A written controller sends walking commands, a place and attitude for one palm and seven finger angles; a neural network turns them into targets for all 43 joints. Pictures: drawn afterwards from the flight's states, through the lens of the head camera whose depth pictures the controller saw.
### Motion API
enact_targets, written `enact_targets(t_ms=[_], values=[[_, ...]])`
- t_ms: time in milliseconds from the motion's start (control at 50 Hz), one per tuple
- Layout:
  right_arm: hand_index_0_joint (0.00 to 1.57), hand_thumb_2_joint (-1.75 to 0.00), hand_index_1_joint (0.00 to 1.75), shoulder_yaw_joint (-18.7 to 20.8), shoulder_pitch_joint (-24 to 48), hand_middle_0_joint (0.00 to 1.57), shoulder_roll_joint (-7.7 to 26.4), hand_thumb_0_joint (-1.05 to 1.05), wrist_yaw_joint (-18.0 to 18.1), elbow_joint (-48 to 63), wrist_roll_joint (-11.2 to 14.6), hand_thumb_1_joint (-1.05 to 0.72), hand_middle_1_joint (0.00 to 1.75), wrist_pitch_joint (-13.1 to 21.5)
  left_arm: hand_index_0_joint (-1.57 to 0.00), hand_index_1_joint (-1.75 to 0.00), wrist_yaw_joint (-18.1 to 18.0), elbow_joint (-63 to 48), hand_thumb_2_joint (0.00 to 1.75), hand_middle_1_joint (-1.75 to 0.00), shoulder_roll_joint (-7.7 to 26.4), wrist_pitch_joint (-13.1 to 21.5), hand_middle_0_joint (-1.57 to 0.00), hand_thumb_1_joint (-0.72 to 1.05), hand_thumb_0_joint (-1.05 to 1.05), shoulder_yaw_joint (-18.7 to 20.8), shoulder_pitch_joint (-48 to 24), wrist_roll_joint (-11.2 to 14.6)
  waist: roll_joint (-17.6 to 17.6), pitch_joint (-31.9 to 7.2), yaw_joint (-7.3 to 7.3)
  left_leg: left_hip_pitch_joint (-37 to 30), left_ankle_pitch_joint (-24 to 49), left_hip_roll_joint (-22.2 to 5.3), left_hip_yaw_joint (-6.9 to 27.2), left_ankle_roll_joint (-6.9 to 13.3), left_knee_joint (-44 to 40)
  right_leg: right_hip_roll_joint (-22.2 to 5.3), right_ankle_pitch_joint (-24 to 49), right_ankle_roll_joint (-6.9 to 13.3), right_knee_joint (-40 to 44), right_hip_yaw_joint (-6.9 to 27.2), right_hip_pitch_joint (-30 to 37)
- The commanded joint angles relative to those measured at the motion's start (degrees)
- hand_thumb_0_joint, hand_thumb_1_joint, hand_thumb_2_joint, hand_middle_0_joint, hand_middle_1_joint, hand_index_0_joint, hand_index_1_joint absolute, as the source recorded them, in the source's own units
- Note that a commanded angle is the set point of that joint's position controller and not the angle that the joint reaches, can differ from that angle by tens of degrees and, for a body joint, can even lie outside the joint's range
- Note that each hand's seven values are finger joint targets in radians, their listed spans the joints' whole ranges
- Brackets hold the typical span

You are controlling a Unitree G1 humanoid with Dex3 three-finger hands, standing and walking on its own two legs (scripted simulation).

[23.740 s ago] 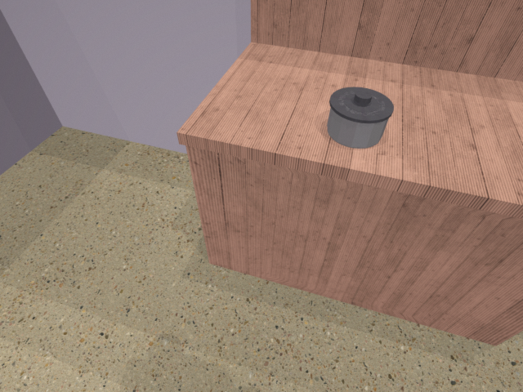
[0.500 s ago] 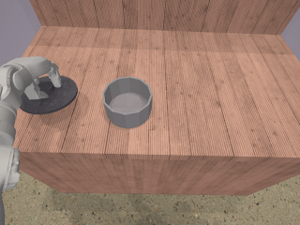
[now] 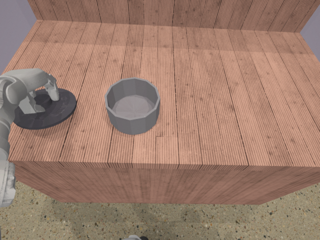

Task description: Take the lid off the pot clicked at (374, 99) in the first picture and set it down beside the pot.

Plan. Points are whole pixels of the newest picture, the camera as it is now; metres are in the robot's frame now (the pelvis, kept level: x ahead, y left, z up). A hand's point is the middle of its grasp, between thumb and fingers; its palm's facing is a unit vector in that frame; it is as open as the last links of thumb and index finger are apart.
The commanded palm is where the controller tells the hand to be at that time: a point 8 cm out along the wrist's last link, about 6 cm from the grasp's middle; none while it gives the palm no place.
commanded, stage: lower the lid onto the table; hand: left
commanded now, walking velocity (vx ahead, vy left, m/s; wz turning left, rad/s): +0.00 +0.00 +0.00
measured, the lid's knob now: (42, 101) +0.46 +0.31 +0.04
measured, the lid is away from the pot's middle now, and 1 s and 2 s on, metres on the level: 0.24 0.24 0.24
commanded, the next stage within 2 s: open the fingers wide in 0.48 s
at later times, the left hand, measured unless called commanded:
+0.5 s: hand (45, 103) +0.45 +0.30 +0.05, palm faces -0.49 -0.06 -0.87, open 7.1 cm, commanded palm +0.48 +0.30 +0.11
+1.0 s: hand (39, 111) +0.43 +0.31 +0.04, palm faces -0.45 -0.06 -0.89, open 7.3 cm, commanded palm +0.46 +0.30 +0.10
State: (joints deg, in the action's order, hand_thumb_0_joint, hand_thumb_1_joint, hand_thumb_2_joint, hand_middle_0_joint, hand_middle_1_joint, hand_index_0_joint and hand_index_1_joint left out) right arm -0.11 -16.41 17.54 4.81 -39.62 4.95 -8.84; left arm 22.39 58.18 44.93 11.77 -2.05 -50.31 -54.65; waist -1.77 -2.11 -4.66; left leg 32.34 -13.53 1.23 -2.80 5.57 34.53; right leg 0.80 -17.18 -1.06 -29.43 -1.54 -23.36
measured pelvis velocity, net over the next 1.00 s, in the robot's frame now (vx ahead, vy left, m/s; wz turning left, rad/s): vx -0.01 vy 0.01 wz -0.01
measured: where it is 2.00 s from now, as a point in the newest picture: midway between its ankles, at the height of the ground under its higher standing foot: outside the picture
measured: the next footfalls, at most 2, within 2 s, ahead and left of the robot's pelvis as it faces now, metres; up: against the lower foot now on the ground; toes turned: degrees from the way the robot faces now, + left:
none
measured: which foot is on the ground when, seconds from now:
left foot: down 0.00-1.00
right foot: down 0.00-1.00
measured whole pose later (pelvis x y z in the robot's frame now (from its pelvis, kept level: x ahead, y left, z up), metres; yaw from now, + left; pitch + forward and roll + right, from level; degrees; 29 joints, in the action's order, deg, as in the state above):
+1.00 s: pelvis -0.01 +0.01 -0.01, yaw -1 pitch +13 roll -4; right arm 0.0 -18.3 16.9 4.4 -39.3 4.6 -8.8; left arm 15.0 61.4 42.1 9.4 -3.5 -49.8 -56.7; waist -2.1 -3.9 -5.0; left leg 38.4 -15.0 1.0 -3.2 6.3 39.9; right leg 0.9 -18.9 -0.7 -35.3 -1.3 -29.6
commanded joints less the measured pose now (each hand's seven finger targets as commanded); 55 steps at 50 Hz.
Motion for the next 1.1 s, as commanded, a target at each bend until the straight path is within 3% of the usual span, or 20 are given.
enact_targets(t_ms=[0,120,200,240,340,360,420,460,540,560,600,640,700,760,840,940,1000,1020,1040,1080], values=[[0.2,-0.9,0.3,3.7,-5.46,0.2,10.61,0.0,1.12,3.24,0.01,-0.9,0.3,1.45,-0.9,-1.0,-3.76,-12.5,0.91,-1.03,18.77,0.19,-0.94,0.74,0.0,5.51,-30.62,0.97,-7.39,-25.22,-1.49,-32.04,18.03,-1.93,5.86,-0.36,-0.88,2.43,11.42,3.66,2.54,-1.58,-10.25],[0.2,-0.9,0.3,3.41,-6.56,0.2,10.7,0.0,1.02,2.9,-0.01,-0.9,0.3,2.17,-0.9,-1.0,-5.37,-6.84,0.91,-1.03,18.57,-0.64,-0.94,0.74,0.0,5.43,-28.61,-0.21,-5.97,-22.72,-1.42,-28.64,14.17,-2.16,6.26,-0.79,-0.81,2.44,8.62,3.9,1.62,-1.75,-11.99],[0.2,-0.9,0.3,3.79,-7.65,0.2,10.59,0.0,0.97,2.81,-0.41,-0.9,0.3,2.35,-0.9,-1.0,-5.96,-8.44,0.91,-1.03,16.78,-0.7,-0.94,0.74,0.0,4.14,-30.81,-1.16,-7.82,-25.74,-1.66,-31.5,18.12,-2.32,6.79,-1.18,0.24,2.69,9.57,3.99,0.86,-1.81,-13.5],[0.2,-0.9,0.3,3.83,-7.55,0.2,10.97,0.0,1.28,2.97,-0.47,-0.9,0.3,2.53,-0.9,-1.0,-6.11,-9.58,0.91,-1.03,20.25,0.0,-0.94,0.74,0.0,6.94,-30.62,-1.26,-6.82,-27.36,-1.12,-31.33,18.87,-2.41,6.73,-1.0,0.35,2.49,10.5,4.03,0.84,-1.39,-12.55],[0.2,-0.9,0.3,3.97,-8.98,0.2,10.9,0.0,1.19,2.16,-0.51,-0.9,0.3,2.72,-0.9,-1.0,-6.21,-6.35,0.91,-1.03,14.83,-0.44,-0.94,0.74,0.0,3.0,-30.61,-1.04,-7.03,-24.49,-2.17,-30.41,17.34,-2.8,7.25,-1.31,0.46,2.79,8.33,3.99,0.34,-1.72,-16.63],[0.2,-0.9,0.3,4.15,-9.43,0.2,11.2,0.0,1.26,1.8,-0.9,-0.9,0.3,2.36,-0.9,-1.0,-6.44,-8.57,0.91,-1.03,18.54,-0.26,-0.94,0.74,0.0,5.83,-32.42,-1.29,-7.09,-26.53,-1.7,-30.91,17.04,-2.71,7.44,-1.03,0.74,2.85,8.54,3.96,0.36,-1.67,-15.35],[0.2,-0.9,0.3,4.14,-10.04,0.2,10.71,0.0,1.28,2.0,-0.68,-0.9,0.3,2.51,-0.9,-1.0,-7.28,-5.46,0.91,-1.03,16.57,-0.63,-0.94,0.74,0.0,4.67,-29.64,-1.81,-7.17,-25.92,-2.17,-30.37,18.06,-2.61,7.32,-1.49,1.26,3.05,8.36,3.97,-0.36,-1.79,-16.41],[0.2,-0.9,0.3,4.44,-10.36,0.2,10.91,0.0,1.17,1.74,-1.27,-0.9,0.3,2.31,-0.9,-1.0,-7.42,-9.7,0.91,-1.03,18.25,-0.01,-0.94,0.74,0.0,6.19,-32.34,-2.07,-9.31,-29.12,-1.61,-32.73,22.33,-2.82,7.88,-1.8,1.97,3.04,9.58,4.09,-0.68,-1.77,-16.35],[0.2,-0.9,0.3,4.61,-10.66,0.2,10.51,0.0,0.63,1.72,-1.12,-0.9,0.3,2.37,-0.9,-1.0,-8.32,-5.3,0.91,-1.03,15.02,-0.52,-0.94,0.74,0.0,5.0,-28.11,-2.08,-8.36,-26.43,-1.63,-31.52,22.99,-3.21,7.87,-2.27,2.37,3.16,8.69,4.1,-1.11,-1.78,-18.53],[0.2,-0.9,0.3,4.66,-10.22,0.2,10.13,0.0,0.0,3.38,-1.43,-0.9,0.3,1.84,-0.9,-1.0,-8.5,-3.84,0.91,-1.03,17.54,-0.23,-0.94,0.74,0.0,8.97,-18.7,-1.75,-6.09,-27.67,0.49,-30.13,24.16,-2.34,7.99,-2.26,2.63,3.32,9.17,4.18,-1.48,-2.15,-15.15],[0.2,-0.9,0.3,4.55,-8.73,0.2,10.33,0.0,0.0,4.07,-1.54,-0.9,0.3,0.42,-0.87,-1.0,-9.53,-8.01,0.89,-1.03,19.18,1.11,-0.9,0.7,0.0,10.12,-18.85,-2.23,-5.08,-29.25,0.33,-28.26,24.58,-2.22,6.71,-2.23,3.17,3.29,11.1,4.17,-1.96,-1.67,-13.53],[0.2,-0.9,0.3,5.03,-8.04,0.2,9.98,0.0,-0.47,3.4,-1.55,-0.9,0.3,0.29,-0.84,-0.99,-9.72,-13.4,0.88,-1.02,13.03,0.95,-0.87,0.67,0.0,4.63,-25.61,-2.07,-8.86,-28.17,-0.97,-31.3,25.74,-3.43,7.56,-2.71,2.84,2.98,9.52,4.21,-1.65,-1.86,-17.24],[0.2,-0.9,0.3,4.76,-8.7,0.2,10.58,0.0,-0.45,3.39,-1.27,-0.9,0.3,-0.42,-0.8,-0.98,-11.55,-9.66,0.86,-1.01,19.36,-0.27,-0.83,0.61,0.0,9.22,-23.75,-2.9,-7.6,-26.35,-0.43,-30.13,19.45,-3.24,8.38,-2.63,2.0,3.48,6.08,4.28,-1.74,-2.12,-18.07],[0.2,-0.9,0.3,4.11,-8.38,0.2,10.75,0.0,-0.02,3.64,-1.03,-0.9,0.3,-0.05,-0.76,-0.97,-11.89,-7.35,0.84,-0.99,19.78,-1.44,-0.79,0.55,0.0,8.53,-24.86,-2.25,-5.79,-24.89,-0.79,-25.59,12.93,-2.33,7.03,-1.54,1.21,3.1,6.01,4.21,-1.47,-1.56,-15.66],[0.2,-0.9,0.3,4.42,-7.93,0.2,10.06,0.0,-0.08,3.56,-0.71,-0.9,0.3,0.87,-0.71,-0.95,-11.57,-12.02,0.83,-0.97,13.96,-1.83,-0.73,0.47,0.0,3.8,-28.28,-2.87,-10.73,-26.47,-1.3,-31.46,15.31,-3.37,8.63,-2.39,1.35,2.96,4.9,4.51,-1.59,-1.88,-19.04],[0.2,-0.9,0.3,4.08,-8.17,0.2,10.53,0.0,0.56,3.12,-0.26,-0.9,0.3,1.33,-0.65,-0.91,-9.16,-8.11,0.81,-0.93,12.05,-2.14,-0.67,0.37,0.0,2.12,-27.87,-0.3,-5.11,-22.79,-2.39,-27.4,8.24,-2.88,7.8,-0.97,1.06,2.67,3.88,4.1,-0.87,-1.53,-18.54],[0.2,-0.9,0.3,4.07,-8.35,0.2,10.57,0.0,1.13,3.06,-0.31,-0.9,0.3,1.47,-0.61,-0.9,-8.9,-11.5,0.8,-0.91,13.59,-1.3,-0.63,0.31,0.0,2.64,-30.21,-1.1,-7.3,-25.07,-2.32,-30.45,8.72,-2.86,8.86,-1.26,0.96,2.95,3.41,4.21,-1.19,-1.74,-19.25],[0.2,-0.9,0.3,3.96,-8.26,0.2,10.32,0.0,1.07,2.79,-0.18,-0.9,0.3,1.79,-0.59,-0.89,-8.73,-10.04,0.79,-0.91,10.3,-1.59,-0.61,0.29,0.0,0.1,-29.72,-0.76,-7.87,-22.86,-2.8,-30.13,7.97,-3.16,9.06,-1.49,0.89,2.93,2.48,4.22,-1.32,-1.92,-20.76],[0.2,-0.9,0.3,4.05,-8.45,0.2,10.38,0.0,1.03,2.49,-0.3,-0.9,0.3,2.3,-0.58,-0.89,-8.28,-10.93,0.79,-0.9,10.36,-0.94,-0.6,0.27,0.0,0.73,-29.55,-0.44,-8.14,-23.18,-2.31,-30.75,10.22,-3.42,9.22,-1.57,1.02,2.75,3.35,4.36,-1.46,-1.92,-20.88],[0.2,-0.9,0.3,3.72,-8.5,0.2,10.59,0.0,1.18,3.11,-0.34,-0.9,0.3,1.81,-0.55,-0.88,-8.71,-6.32,0.77,-0.89,16.12,-1.03,-0.57,0.23,0.0,5.54,-24.62,-1.11,-5.49,-22.99,-1.37,-27.11,9.77,-2.5,8.08,-1.3,1.66,2.95,3.89,4.32,-1.51,-1.73,-18.31]])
